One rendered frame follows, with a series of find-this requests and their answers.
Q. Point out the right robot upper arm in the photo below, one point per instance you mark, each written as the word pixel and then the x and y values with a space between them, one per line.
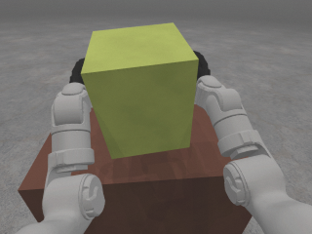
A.
pixel 257 184

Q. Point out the robot right forearm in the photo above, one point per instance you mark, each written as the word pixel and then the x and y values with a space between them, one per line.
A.
pixel 236 136

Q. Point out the robot left forearm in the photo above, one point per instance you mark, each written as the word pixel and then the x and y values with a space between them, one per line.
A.
pixel 70 131

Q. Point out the left robot upper arm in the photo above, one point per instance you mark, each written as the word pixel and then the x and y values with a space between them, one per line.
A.
pixel 70 204

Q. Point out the pedestal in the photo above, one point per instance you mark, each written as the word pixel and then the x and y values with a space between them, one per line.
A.
pixel 179 191

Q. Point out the robot left hand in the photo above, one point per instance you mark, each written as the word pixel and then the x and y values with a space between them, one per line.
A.
pixel 76 72

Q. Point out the robot right hand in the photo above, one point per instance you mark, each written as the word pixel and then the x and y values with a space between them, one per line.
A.
pixel 203 69

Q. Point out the carton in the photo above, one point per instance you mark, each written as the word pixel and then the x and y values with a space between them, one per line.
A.
pixel 141 82

